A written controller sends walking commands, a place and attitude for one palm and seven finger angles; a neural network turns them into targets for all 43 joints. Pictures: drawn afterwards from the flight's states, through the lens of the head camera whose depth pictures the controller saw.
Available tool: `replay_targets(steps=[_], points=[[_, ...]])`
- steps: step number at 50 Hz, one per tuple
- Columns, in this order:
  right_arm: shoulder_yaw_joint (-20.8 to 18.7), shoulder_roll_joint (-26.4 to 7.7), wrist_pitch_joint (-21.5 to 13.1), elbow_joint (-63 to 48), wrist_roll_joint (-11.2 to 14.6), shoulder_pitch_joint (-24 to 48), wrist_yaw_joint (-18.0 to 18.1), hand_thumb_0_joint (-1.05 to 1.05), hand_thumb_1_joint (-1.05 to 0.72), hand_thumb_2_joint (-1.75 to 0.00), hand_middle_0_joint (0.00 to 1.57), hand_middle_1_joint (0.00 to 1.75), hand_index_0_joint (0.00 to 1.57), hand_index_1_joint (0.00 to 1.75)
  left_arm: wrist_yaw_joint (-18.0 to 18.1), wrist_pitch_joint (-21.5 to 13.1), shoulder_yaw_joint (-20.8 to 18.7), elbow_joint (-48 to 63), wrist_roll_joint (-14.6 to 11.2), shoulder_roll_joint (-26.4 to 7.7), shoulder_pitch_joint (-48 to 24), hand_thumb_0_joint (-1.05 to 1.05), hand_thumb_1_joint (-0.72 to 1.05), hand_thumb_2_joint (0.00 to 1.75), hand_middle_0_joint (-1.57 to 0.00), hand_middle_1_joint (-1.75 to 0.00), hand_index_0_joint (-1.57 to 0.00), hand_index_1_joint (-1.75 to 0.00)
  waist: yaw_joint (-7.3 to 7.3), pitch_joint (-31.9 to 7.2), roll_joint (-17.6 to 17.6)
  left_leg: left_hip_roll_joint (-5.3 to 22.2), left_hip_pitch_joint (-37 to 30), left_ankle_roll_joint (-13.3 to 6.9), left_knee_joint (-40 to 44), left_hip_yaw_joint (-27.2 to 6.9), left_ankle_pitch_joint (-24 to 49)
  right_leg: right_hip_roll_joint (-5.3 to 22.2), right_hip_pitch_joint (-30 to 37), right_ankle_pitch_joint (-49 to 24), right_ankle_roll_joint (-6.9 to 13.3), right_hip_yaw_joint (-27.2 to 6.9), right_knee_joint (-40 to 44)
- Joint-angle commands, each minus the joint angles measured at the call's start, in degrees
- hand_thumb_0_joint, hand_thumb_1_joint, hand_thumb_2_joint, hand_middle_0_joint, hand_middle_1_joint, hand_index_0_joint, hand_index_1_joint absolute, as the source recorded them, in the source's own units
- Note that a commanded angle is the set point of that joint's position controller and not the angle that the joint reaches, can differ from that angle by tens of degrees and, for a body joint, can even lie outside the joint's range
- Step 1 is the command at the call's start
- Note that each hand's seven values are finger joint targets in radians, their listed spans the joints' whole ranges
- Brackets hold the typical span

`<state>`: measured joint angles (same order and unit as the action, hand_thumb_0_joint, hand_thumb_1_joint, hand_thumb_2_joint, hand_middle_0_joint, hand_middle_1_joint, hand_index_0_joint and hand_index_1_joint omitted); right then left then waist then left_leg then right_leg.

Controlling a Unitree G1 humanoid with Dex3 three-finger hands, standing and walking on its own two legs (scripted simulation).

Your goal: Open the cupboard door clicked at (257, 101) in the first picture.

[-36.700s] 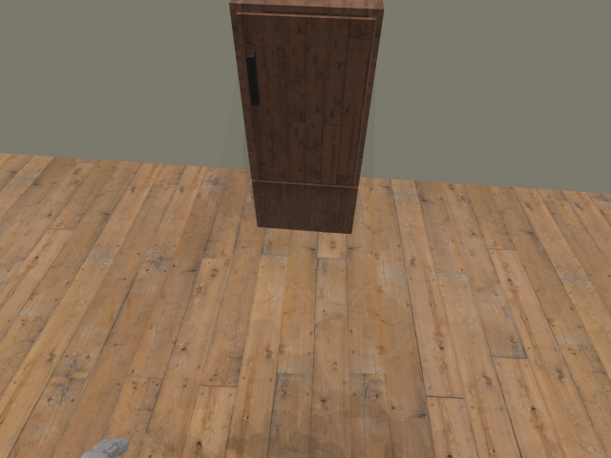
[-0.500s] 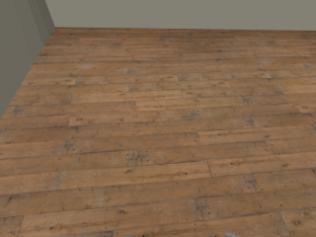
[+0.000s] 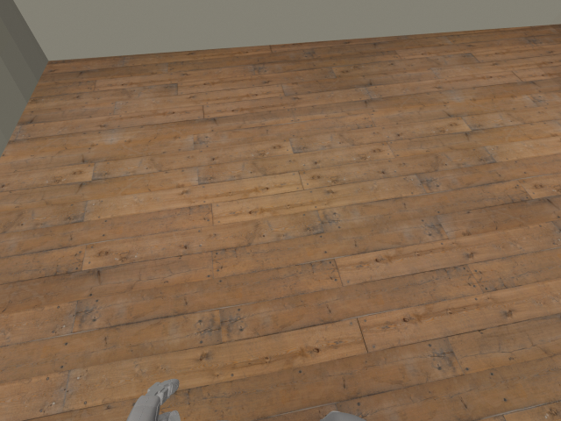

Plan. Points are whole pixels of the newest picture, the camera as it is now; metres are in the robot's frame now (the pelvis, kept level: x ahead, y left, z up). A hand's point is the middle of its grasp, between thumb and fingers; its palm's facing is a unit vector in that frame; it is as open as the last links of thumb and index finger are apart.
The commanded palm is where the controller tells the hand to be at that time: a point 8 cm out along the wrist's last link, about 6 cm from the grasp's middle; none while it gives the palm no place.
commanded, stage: turn to face it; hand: left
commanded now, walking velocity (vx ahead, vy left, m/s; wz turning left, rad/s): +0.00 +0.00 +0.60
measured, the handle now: out of the picture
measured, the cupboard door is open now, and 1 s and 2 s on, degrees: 43 43 43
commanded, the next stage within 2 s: none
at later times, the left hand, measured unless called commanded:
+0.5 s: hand out of the picture +0.07 +0.26 -0.17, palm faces +0.33 -0.92 -0.23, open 7.3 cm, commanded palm none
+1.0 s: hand out of the picture +0.05 +0.16 -0.14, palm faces +0.59 -0.76 -0.27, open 7.3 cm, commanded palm none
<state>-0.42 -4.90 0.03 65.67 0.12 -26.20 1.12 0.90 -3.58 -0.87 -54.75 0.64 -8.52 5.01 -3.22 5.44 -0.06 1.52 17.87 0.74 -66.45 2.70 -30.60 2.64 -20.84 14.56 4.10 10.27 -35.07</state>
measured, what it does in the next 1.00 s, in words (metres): walks ahead, turning left: left foot, then right foot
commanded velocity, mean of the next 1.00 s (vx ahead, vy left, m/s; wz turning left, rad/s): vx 0.00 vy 0.00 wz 0.60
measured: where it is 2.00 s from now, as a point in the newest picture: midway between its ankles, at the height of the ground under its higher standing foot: outside the picture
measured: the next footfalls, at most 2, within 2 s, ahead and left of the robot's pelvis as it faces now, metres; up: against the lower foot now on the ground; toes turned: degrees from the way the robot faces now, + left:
left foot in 0.32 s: +0.09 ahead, +0.15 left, +0.00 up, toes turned +20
right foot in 0.74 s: +0.16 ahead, -0.10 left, +0.00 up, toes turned +24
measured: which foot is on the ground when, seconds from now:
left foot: up 0.00-0.30, down 0.32-0.74, up 0.76-1.00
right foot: down 0.00-0.32, up 0.34-0.72, down 0.74-1.00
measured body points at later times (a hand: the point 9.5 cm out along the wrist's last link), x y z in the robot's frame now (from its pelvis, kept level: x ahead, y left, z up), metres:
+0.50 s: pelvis +0.06 +0.03 +0.00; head +0.11 +0.07 +0.45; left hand +0.05 +0.31 -0.15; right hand +0.22 -0.19 -0.13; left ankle +0.05 +0.13 -0.73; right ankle +0.06 -0.12 -0.64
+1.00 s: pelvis +0.11 -0.04 +0.02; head +0.17 -0.03 +0.46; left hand +0.02 +0.20 -0.11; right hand +0.33 -0.21 -0.14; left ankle -0.01 +0.08 -0.63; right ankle +0.13 -0.11 -0.73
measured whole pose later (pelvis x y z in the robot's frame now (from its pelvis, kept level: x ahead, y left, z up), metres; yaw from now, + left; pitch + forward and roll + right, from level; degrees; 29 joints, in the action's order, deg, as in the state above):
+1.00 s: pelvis +0.11 -0.04 +0.02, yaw +37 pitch +1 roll +3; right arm -5.2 -15.6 4.9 54.8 -1.0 -7.8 -1.7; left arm 1.5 0.2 -1.6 -50.9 0.7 -9.2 12.7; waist -1.3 5.3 1.0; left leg 1.4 29.8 4.9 -66.0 -0.3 -21.9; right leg 5.3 -11.2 18.3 2.4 12.0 -28.5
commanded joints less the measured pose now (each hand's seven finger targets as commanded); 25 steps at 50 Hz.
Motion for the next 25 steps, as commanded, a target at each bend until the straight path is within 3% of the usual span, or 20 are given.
replay_targets(steps=[1,3,5,6,7,11,12,14,15,16,17,18,19,20,22,23,25], points=[[-1.98,-3.44,1.31,-5.34,-0.44,0.65,-0.15,0.0,-0.9,-0.9,0.2,0.3,0.2,0.3,1.64,1.08,-2.25,0.63,0.01,-7.09,7.25,0.0,0.9,0.9,-0.2,-0.3,-0.2,-0.3,1.8,-6.92,-5.0,4.49,9.37,1.14,-5.4,-3.06,5.64,18.61,7.06,-32.14,2.5,-7.62,15.49],[-2.28,-3.51,2.38,-5.36,-0.76,-0.36,-0.49,0.0,-0.9,-0.9,0.2,0.3,0.2,0.3,1.37,1.06,-2.56,1.48,0.26,-6.71,5.44,0.0,0.9,0.9,-0.2,-0.3,-0.2,-0.3,0.16,-7.02,-6.98,4.38,8.09,2.0,-1.85,-1.12,7.84,17.19,4.56,-28.15,1.51,-3.41,16.27],[-2.79,-3.23,2.72,-6.4,-1.02,1.22,-0.91,0.0,-0.9,-0.9,0.2,0.3,0.2,0.3,1.36,1.26,-3.35,2.07,0.79,-5.89,5.43,0.0,0.9,0.9,-0.2,-0.3,-0.2,-0.3,-0.05,-6.71,-8.51,4.45,7.94,2.29,2.71,0.41,9.42,16.54,4.03,-24.44,0.89,-0.83,16.12],[-2.85,-3.7,2.93,-7.24,-1.08,2.8,-1.11,0.0,-0.9,-0.9,0.2,0.3,0.2,0.3,1.22,1.46,-3.56,2.56,0.73,-6.61,5.09,0.0,0.9,0.9,-0.2,-0.3,-0.2,-0.3,0.16,-5.77,-7.8,4.35,8.39,2.38,4.59,1.34,9.79,16.91,3.76,-22.82,0.92,0.23,16.01],[-3.0,-4.19,3.0,-8.22,-1.07,4.6,-1.31,0.0,-0.9,-0.9,0.2,0.3,0.2,0.3,1.1,1.68,-3.8,2.81,0.81,-7.42,4.49,0.0,0.9,0.9,-0.2,-0.3,-0.2,-0.3,0.33,-5.18,-9.24,4.35,8.77,2.5,6.78,1.87,9.65,17.3,4.02,-21.15,0.93,0.74,15.71],[-3.55,-6.34,2.55,-12.47,-0.97,12.2,-1.95,0.0,-0.9,-0.9,0.2,0.3,0.2,0.3,0.89,2.37,-4.91,3.38,1.3,-10.32,4.82,0.0,0.9,0.9,-0.2,-0.3,-0.2,-0.3,2.25,-3.17,-10.54,4.26,8.18,2.03,16.14,2.83,6.75,20.43,5.58,-16.95,1.16,0.24,12.64],[-3.69,-7.2,2.31,-13.42,-1.01,13.11,-2.05,0.0,-0.9,-0.9,0.2,0.3,0.2,0.3,0.77,2.5,-5.16,3.71,1.35,-11.01,4.94,0.0,0.9,0.9,-0.2,-0.3,-0.2,-0.3,2.33,-3.74,-9.17,3.89,6.89,1.81,19.29,3.15,7.2,20.88,6.25,-16.93,0.88,0.12,10.63],[-4.14,-9.19,1.97,-13.76,-1.29,11.12,-2.17,0.0,-0.9,-0.9,0.2,0.3,0.2,0.3,0.39,2.82,-5.47,4.05,1.01,-12.08,5.19,0.0,0.9,0.9,-0.2,-0.3,-0.2,-0.3,0.9,-5.99,-5.59,1.84,0.84,1.47,28.38,4.74,13.25,19.27,6.98,-15.71,-1.39,2.58,3.3],[-4.87,-11.81,1.52,-13.28,-1.44,7.05,-2.25,0.0,-0.9,-0.9,0.2,0.3,0.2,0.3,0.28,3.11,-5.38,4.5,0.74,-11.18,5.16,0.0,0.9,0.9,-0.2,-0.3,-0.2,-0.3,-1.43,-8.77,1.54,2.73,-6.75,0.47,36.75,1.12,20.82,17.14,3.65,-11.1,-3.77,3.7,-6.55],[-6.37,-19.06,0.81,-13.31,-2.05,3.74,-1.84,0.0,-0.9,-0.9,0.2,0.3,0.2,0.3,-0.27,3.54,-4.76,6.79,0.02,-8.08,4.75,0.0,0.9,0.9,-0.2,-0.3,-0.2,-0.3,-2.88,-9.42,21.01,17.57,-11.81,-7.3,44.03,-21.89,40.76,7.51,-10.02,16.69,-9.13,5.01,-21.42],[-6.75,-22.66,0.94,-13.11,-1.92,2.18,-0.9,0.0,-0.9,-0.9,0.2,0.3,0.2,0.3,0.01,4.21,-3.95,9.64,0.42,-7.72,0.61,0.0,0.9,0.9,-0.2,-0.3,-0.2,-0.3,-3.83,-10.48,20.09,25.48,-12.57,-13.91,46.4,-32.29,51.77,3.12,-16.24,26.84,-9.71,-3.91,-31.48],[-6.74,-23.19,0.83,-13.58,-1.88,3.68,-0.47,0.0,-0.9,-0.9,0.2,0.3,0.2,0.3,-0.07,4.36,-4.03,10.53,0.72,-8.71,-0.44,0.0,0.9,0.9,-0.2,-0.3,-0.2,-0.3,-2.58,-10.73,12.02,25.29,-10.83,-15.04,46.34,-27.74,42.83,4.34,-15.76,22.13,-8.64,-8.93,-35.36],[-6.47,-21.26,0.48,-14.7,-1.77,6.93,-0.01,0.0,-0.9,-0.9,0.2,0.3,0.2,0.3,-0.01,4.51,-4.42,9.47,1.18,-8.06,-1.17,0.0,0.9,0.9,-0.2,-0.3,-0.2,-0.3,-1.49,-9.78,13.71,20.51,-9.49,-12.09,46.63,-26.24,40.77,4.09,-18.16,17.13,-9.26,-9.43,-37.05],[-5.9,-19.87,0.35,-15.91,-1.64,10.19,0.3,0.0,-0.9,-0.9,0.2,0.3,0.2,0.3,-0.18,4.54,-4.63,8.37,1.19,-8.64,0.19,0.0,0.9,0.9,-0.2,-0.3,-0.2,-0.3,0.19,-9.63,14.67,17.54,-8.82,-9.71,45.54,-22.48,39.6,4.0,-18.36,13.06,-9.83,-10.5,-38.11],[-5.09,-18.6,-0.11,-16.71,-1.34,13.19,0.52,0.0,-0.9,-0.9,0.2,0.3,0.2,0.3,-0.64,4.76,-4.59,6.4,1.0,-9.34,3.41,0.0,0.9,0.9,-0.2,-0.3,-0.2,-0.3,1.98,-9.98,10.64,13.12,-9.29,-8.17,44.77,-15.65,43.05,3.19,-16.51,7.33,-10.62,-11.06,-37.6],[-5.1,-18.83,-0.35,-16.97,-1.23,13.59,0.5,0.0,-0.9,-0.9,0.2,0.3,0.2,0.3,-0.7,4.82,-4.52,5.84,0.8,-9.3,4.94,0.0,0.9,0.9,-0.2,-0.3,-0.2,-0.3,2.64,-11.27,8.19,12.13,-10.83,-8.05,44.19,-13.92,45.0,2.65,-15.77,6.25,-10.92,-10.69,-36.63],[-5.24,-19.2,-0.46,-17.03,-1.16,13.13,0.48,0.0,-0.9,-0.9,0.2,0.3,0.2,0.3,-0.65,4.82,-4.25,5.63,0.5,-9.21,4.99,0.0,0.9,0.9,-0.2,-0.3,-0.2,-0.3,2.56,-12.19,5.77,11.64,-12.36,-8.73,43.81,-13.63,46.19,2.13,-14.15,6.41,-11.23,-10.55,-31.77]])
